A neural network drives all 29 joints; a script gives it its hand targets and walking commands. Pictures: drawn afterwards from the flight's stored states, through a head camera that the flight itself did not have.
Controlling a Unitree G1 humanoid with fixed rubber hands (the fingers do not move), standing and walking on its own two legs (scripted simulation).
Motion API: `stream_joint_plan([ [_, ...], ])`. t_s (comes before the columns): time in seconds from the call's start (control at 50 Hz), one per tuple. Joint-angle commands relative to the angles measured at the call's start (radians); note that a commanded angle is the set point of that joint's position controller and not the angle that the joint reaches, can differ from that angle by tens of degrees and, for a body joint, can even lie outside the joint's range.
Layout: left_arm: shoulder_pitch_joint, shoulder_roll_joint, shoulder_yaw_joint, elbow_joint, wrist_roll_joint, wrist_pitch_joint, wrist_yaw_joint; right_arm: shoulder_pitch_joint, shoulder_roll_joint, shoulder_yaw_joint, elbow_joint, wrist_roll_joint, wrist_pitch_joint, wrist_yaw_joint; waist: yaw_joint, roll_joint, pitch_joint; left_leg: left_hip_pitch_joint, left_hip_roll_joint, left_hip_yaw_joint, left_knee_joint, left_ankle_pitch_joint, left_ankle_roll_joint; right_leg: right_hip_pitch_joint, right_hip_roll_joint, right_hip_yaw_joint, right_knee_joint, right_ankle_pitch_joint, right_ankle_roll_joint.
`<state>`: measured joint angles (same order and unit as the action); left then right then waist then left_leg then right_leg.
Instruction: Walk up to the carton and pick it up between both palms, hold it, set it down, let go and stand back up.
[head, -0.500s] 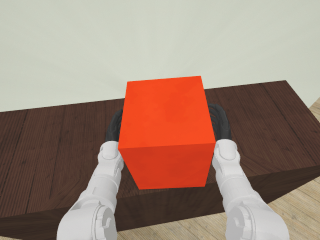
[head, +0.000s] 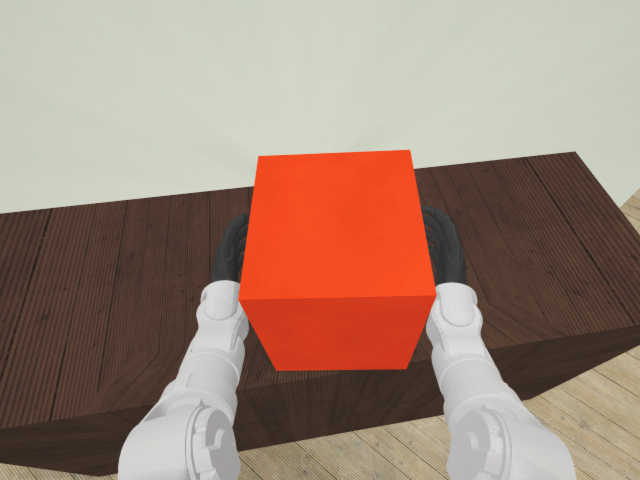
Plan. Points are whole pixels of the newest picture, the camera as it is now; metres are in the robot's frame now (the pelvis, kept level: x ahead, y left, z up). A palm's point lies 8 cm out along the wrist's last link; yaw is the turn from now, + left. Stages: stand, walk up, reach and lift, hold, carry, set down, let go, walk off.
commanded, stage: set down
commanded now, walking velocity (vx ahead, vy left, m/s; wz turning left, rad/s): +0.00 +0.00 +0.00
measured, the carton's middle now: (337, 269) +0.39 +0.00 -0.02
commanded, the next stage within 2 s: none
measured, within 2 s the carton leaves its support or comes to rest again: neither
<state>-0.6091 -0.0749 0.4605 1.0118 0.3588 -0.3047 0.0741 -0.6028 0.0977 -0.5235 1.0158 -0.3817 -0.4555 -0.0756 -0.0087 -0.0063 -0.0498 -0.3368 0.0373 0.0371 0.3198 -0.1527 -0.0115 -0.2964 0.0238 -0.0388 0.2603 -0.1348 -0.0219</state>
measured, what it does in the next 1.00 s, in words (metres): stands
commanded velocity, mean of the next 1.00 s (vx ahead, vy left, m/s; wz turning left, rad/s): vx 0.00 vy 0.00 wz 0.00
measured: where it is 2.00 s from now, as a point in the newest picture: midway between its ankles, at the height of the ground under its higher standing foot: outside the picture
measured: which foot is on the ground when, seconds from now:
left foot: down 0.00-1.00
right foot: down 0.00-1.00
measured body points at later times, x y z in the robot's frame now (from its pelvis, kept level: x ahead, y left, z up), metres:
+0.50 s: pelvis +0.00 +0.00 +0.00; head +0.07 +0.01 +0.44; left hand +0.39 +0.14 +0.00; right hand +0.38 -0.16 +0.01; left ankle -0.01 +0.12 -0.75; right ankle -0.02 -0.10 -0.75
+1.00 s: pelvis -0.01 +0.01 -0.03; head +0.05 +0.01 +0.42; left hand +0.39 +0.19 +0.00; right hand +0.41 -0.18 +0.01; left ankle -0.01 +0.13 -0.75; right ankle -0.01 -0.10 -0.75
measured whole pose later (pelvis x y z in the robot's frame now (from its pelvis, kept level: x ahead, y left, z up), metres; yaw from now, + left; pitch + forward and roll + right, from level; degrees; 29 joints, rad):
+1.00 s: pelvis -0.01 +0.01 -0.03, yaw -1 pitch +19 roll -3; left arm -0.70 0.12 0.11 1.21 -0.08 -0.34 0.12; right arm -0.79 -0.19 -0.02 1.33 0.23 -0.39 -0.08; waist 0.03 0.04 -0.24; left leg -0.70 0.06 0.01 0.63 -0.27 -0.01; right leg -0.64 0.04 -0.05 0.53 -0.23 -0.02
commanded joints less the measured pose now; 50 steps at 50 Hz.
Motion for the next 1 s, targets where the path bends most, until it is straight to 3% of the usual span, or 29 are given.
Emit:
stream_joint_plan([
  [0.0,-0.485,-0.500,-0.255,-0.045,0.078,-0.050,-0.079,-0.451,0.521,0.258,0.044,-0.112,-0.011,0.115,0.016,0.007,-0.418,0.131,-0.007,0.055,0.003,0.215,-0.019,0.211,-0.014,-0.038,0.033,0.275,0.020],
  [0.22,-0.450,-0.411,-0.190,-0.041,0.097,-0.049,-0.074,-0.429,0.453,0.198,0.042,-0.132,-0.004,0.111,0.021,-0.011,-0.388,0.090,-0.014,0.066,-0.001,0.164,-0.005,0.219,-0.022,-0.031,0.042,0.260,0.031],
  [0.42,-0.437,-0.237,-0.122,-0.038,0.087,-0.068,-0.043,-0.434,0.280,0.168,0.012,-0.091,-0.010,0.082,0.045,-0.015,-0.448,0.077,-0.017,0.080,0.034,0.219,-0.005,0.225,-0.020,-0.016,0.080,0.318,0.041],
  [0.5,-0.420,-0.038,-0.076,-0.066,0.042,-0.080,0.008,-0.424,0.065,0.174,0.028,0.024,-0.013,0.031,0.053,-0.005,-0.502,0.041,-0.020,0.082,0.073,0.268,-0.009,0.235,-0.012,0.008,0.117,0.373,0.040],
  [0.62,-0.473,0.150,-0.171,-0.017,-0.186,-0.119,0.077,-0.504,-0.152,0.343,0.062,0.326,-0.013,-0.037,0.055,0.032,-0.683,-0.042,-0.022,0.054,0.189,0.317,-0.028,0.149,0.008,0.036,0.201,0.398,0.027],
  [0.68,-0.489,0.174,-0.219,0.046,-0.261,-0.140,0.087,-0.535,-0.208,0.404,0.094,0.417,-0.005,-0.041,0.049,0.040,-0.748,-0.015,-0.018,0.029,0.252,0.353,-0.045,0.038,0.020,0.023,0.234,0.359,0.020],
  [0.78,-0.510,0.216,-0.276,0.083,-0.344,-0.131,0.077,-0.579,-0.328,0.441,0.142,0.514,-0.007,-0.034,0.021,0.039,-0.785,0.073,-0.011,-0.006,0.342,0.466,-0.074,-0.126,0.044,-0.005,0.264,0.355,0.020],
  [0.84,-0.510,0.250,-0.317,0.036,-0.394,-0.113,0.066,-0.584,-0.413,0.462,0.132,0.563,-0.008,-0.023,0.003,0.050,-0.840,0.128,-0.010,-0.016,0.368,0.531,-0.090,-0.167,0.057,-0.015,0.268,0.390,0.024],
  [0.86,-0.498,0.243,-0.336,0.076,-0.402,-0.109,0.058,-0.573,-0.405,0.475,0.180,0.575,-0.001,-0.020,-0.005,0.047,-0.789,0.115,-0.010,-0.022,0.371,0.512,-0.089,-0.185,0.056,-0.016,0.268,0.366,0.023],
  [0.88,-0.518,0.266,-0.336,0.025,-0.417,-0.104,0.055,-0.595,-0.432,0.481,0.142,0.591,-0.001,-0.015,0.003,0.047,-0.825,0.123,-0.013,-0.022,0.369,0.520,-0.089,-0.186,0.056,-0.017,0.270,0.375,0.029],
  [0.92,-0.525,0.274,-0.370,0.032,-0.446,-0.096,0.046,-0.593,-0.453,0.492,0.163,0.614,0.013,-0.004,-0.013,0.055,-0.803,0.122,-0.013,-0.032,0.366,0.499,-0.091,-0.204,0.055,-0.019,0.264,0.343,0.028],
  [0.98,-0.535,0.303,-0.408,0.009,-0.489,-0.071,0.036,-0.605,-0.476,0.527,0.134,0.657,0.052,0.018,-0.010,0.052,-0.785,0.120,-0.015,-0.040,0.349,0.440,-0.082,-0.222,0.052,-0.016,0.250,0.270,0.027],
])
